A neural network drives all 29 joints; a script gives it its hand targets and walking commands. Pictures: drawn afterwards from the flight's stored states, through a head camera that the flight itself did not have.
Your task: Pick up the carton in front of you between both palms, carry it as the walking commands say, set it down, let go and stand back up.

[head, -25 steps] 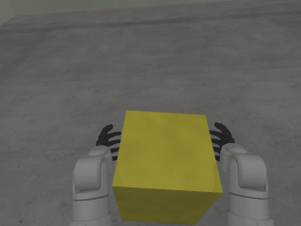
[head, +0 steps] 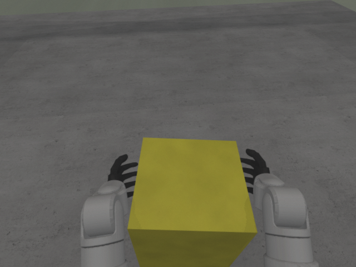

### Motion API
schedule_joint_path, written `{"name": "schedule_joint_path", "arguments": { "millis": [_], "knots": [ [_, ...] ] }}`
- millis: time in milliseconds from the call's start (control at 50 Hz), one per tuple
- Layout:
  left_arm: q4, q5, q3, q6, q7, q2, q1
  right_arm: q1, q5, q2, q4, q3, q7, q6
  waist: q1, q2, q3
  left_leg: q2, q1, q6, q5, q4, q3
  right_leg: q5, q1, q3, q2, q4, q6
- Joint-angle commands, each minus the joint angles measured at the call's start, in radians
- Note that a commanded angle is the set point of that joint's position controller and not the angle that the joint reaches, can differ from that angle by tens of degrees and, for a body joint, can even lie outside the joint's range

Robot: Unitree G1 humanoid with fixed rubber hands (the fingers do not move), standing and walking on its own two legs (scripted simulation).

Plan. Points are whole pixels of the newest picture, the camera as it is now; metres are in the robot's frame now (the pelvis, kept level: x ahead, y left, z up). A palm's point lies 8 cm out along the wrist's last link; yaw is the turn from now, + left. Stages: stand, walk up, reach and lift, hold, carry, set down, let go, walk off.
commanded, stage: carry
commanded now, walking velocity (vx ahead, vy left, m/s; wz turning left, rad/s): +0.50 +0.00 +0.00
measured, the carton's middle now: (186, 206) +0.26 +0.01 -0.01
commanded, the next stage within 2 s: none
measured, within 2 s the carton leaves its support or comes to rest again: neither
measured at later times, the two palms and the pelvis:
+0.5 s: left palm (144, 86) +0.60 +0.12 +0.10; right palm (239, 84) +0.61 -0.17 +0.10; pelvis +0.34 -0.04 +0.00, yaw +3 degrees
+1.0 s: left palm (145, 45) +0.94 +0.15 +0.09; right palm (215, 41) +0.94 -0.15 +0.09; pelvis +0.67 +0.00 +0.00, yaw +0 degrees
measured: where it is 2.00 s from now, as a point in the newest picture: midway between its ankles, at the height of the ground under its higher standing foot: (180, 140)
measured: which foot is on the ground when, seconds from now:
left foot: down 0.00-0.48, up 0.50-0.96, down 0.98-1.00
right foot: up 0.00-0.44, down 0.46-1.00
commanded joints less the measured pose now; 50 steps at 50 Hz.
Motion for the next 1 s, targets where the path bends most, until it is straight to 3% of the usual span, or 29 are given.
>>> {"name": "schedule_joint_path", "arguments": {
  "millis": [0,20,40,80,160,240,340,380,420,440,460,480,500,540,580,620,740,860,900,920,940,960,980],
  "knots": [
    [-0.089,-0.453,-0.751,-0.007,-0.287,-0.963,-0.51,-0.411,0.438,0.979,-0.071,0.683,0.279,-0.019,-0.014,0.26,-0.326,0.378,0.763,0.135,0.075,-0.28,-0.644,0.024,-0.627,0.104,0.049,0.584,-0.029],
    [-0.093,-0.454,-0.754,-0.019,-0.287,-0.982,-0.506,-0.42,0.444,1.001,-0.082,0.69,0.28,-0.028,-0.015,0.146,-0.324,0.353,0.697,0.106,0.157,-0.254,-0.547,0.064,-0.617,0.116,0.01,0.562,-0.044],
    [-0.094,-0.455,-0.755,-0.029,-0.284,-1.002,-0.492,-0.426,0.449,1.012,-0.101,0.698,0.28,-0.036,-0.01,0.081,-0.293,0.33,0.612,0.073,0.175,-0.269,-0.46,0.116,-0.593,0.119,-0.025,0.489,-0.046],
    [-0.092,-0.445,-0.757,-0.045,-0.274,-1.017,-0.446,-0.41,0.457,1.015,-0.115,0.706,0.284,-0.045,-0.002,0.127,-0.284,0.29,0.526,0.031,0.094,-0.321,-0.35,0.193,-0.534,0.091,-0.035,0.373,-0.035],
    [-0.091,-0.412,-0.765,-0.061,-0.256,-1.006,-0.378,-0.352,0.458,0.979,-0.125,0.705,0.299,-0.049,-0.003,0.178,-0.219,0.26,0.516,0.038,0.072,-0.385,-0.24,0.277,-0.574,0.026,-0.029,0.16,-0.001],
    [-0.142,-0.419,-0.771,-0.045,-0.247,-0.956,-0.402,-0.359,0.458,0.913,-0.166,0.699,0.296,-0.035,-0.007,0.187,-0.132,0.218,0.541,0.029,0.15,-0.392,-0.165,0.381,-0.6,-0.033,-0.012,-0.066,0.007],
    [-0.148,-0.428,-0.747,0.009,-0.251,-0.869,-0.413,-0.347,0.425,0.834,-0.157,0.668,0.273,0.007,-0.01,0.205,-0.046,0.22,0.559,0.006,0.254,-0.374,-0.115,0.467,-0.524,-0.081,0.017,-0.242,-0.027],
    [-0.142,-0.432,-0.731,0.026,-0.255,-0.847,-0.425,-0.365,0.42,0.82,-0.153,0.665,0.268,0.023,-0.008,0.209,-0.052,0.219,0.577,-0.014,0.348,-0.3,-0.089,0.451,-0.437,-0.098,0.033,-0.286,-0.046],
    [-0.117,-0.434,-0.712,0.038,-0.259,-0.835,-0.417,-0.391,0.421,0.809,-0.152,0.666,0.265,0.038,0.017,0.162,-0.135,0.164,0.499,-0.054,0.456,-0.036,-0.012,0.371,-0.144,-0.179,0.112,-0.338,-0.049],
    [-0.104,-0.432,-0.7,0.042,-0.262,-0.832,-0.414,-0.409,0.423,0.798,-0.15,0.666,0.264,0.043,0.037,0.082,-0.203,0.135,0.347,-0.077,0.272,0.169,-0.017,0.284,0.063,-0.059,0.018,-0.339,-0.054],
    [-0.076,-0.417,-0.68,0.038,-0.266,-0.812,-0.432,-0.443,0.434,0.818,-0.171,0.681,0.261,0.055,0.038,-0.177,-0.31,0.03,0.039,-0.131,0.013,0.502,-0.051,0.092,0.317,0.421,-0.278,-0.437,-0.195],
    [-0.055,-0.427,-0.683,0.033,-0.268,-0.852,-0.411,-0.466,0.436,0.814,-0.181,0.681,0.264,0.055,0.039,-0.291,-0.296,-0.053,-0.135,-0.124,-0.359,0.671,-0.145,0.219,0.331,0.638,-0.341,-0.569,-0.251],
    [-0.08,-0.441,-0.69,0.03,-0.271,-0.884,-0.435,-0.483,0.439,0.858,-0.16,0.692,0.265,0.046,0.028,-0.202,-0.286,0.018,-0.167,-0.089,-0.356,0.757,-0.231,0.346,0.303,0.517,-0.324,-0.539,-0.234],
    [-0.1,-0.45,-0.708,0.012,-0.277,-0.958,-0.473,-0.494,0.441,0.916,-0.166,0.706,0.268,0.023,0.021,-0.023,-0.268,0.098,-0.157,-0.063,-0.247,0.698,-0.253,0.481,0.175,0.326,-0.263,-0.512,-0.172],
    [-0.112,-0.455,-0.711,0.0,-0.281,-0.983,-0.484,-0.481,0.442,0.963,-0.156,0.719,0.264,0.006,0.017,-0.046,-0.273,0.109,-0.097,-0.072,-0.156,0.593,-0.227,0.424,0.104,0.206,-0.224,-0.555,-0.127],
    [-0.121,-0.459,-0.713,-0.007,-0.286,-0.979,-0.459,-0.435,0.429,0.973,-0.15,0.722,0.256,-0.008,0.018,-0.077,-0.263,0.101,-0.109,-0.086,-0.112,0.516,-0.195,0.386,0.1,0.142,-0.203,-0.585,-0.129],
    [-0.139,-0.455,-0.705,0.004,-0.292,-0.91,-0.425,-0.401,0.413,0.933,-0.166,0.718,0.239,-0.001,0.022,-0.082,-0.151,0.085,-0.204,-0.119,0.016,0.214,-0.117,0.492,0.156,0.041,-0.165,-0.62,-0.149],
    [-0.088,-0.422,-0.69,0.024,-0.283,-0.875,-0.394,-0.396,0.419,0.89,-0.133,0.704,0.253,0.03,0.026,-0.11,-0.039,0.039,-0.123,-0.082,0.097,-0.025,-0.046,0.67,0.173,-0.033,-0.149,-0.589,-0.128],
    [-0.078,-0.42,-0.694,0.025,-0.282,-0.88,-0.399,-0.403,0.425,0.89,-0.122,0.699,0.26,0.032,0.021,-0.124,-0.049,0.022,-0.016,-0.062,0.093,-0.067,-0.029,0.802,0.179,-0.058,-0.15,-0.519,-0.106],
    [-0.077,-0.422,-0.699,0.024,-0.281,-0.885,-0.405,-0.401,0.426,0.893,-0.113,0.693,0.263,0.03,0.013,-0.12,-0.091,-0.012,0.102,-0.06,0.074,-0.087,0.004,0.884,0.167,-0.089,-0.136,-0.415,-0.087],
    [-0.079,-0.424,-0.706,0.023,-0.282,-0.887,-0.412,-0.384,0.422,0.895,-0.095,0.684,0.266,0.027,-0.006,-0.073,-0.155,-0.057,0.294,-0.062,0.029,-0.123,0.049,0.889,0.104,-0.14,-0.092,-0.231,-0.06],
    [-0.077,-0.425,-0.713,0.021,-0.282,-0.883,-0.421,-0.372,0.418,0.896,-0.085,0.677,0.27,0.023,-0.027,0.01,-0.227,0.053,0.522,-0.057,-0.06,-0.125,-0.096,0.658,-0.071,-0.121,-0.066,-0.023,-0.033],
    [-0.095,-0.436,-0.731,0.024,-0.281,-0.908,-0.444,-0.371,0.403,0.888,-0.055,0.663,0.276,0.011,-0.025,0.267,-0.339,0.362,0.779,0.099,-0.229,-0.212,-0.602,0.393,-0.389,-0.082,0.045,0.319,0.019]
  ]
}}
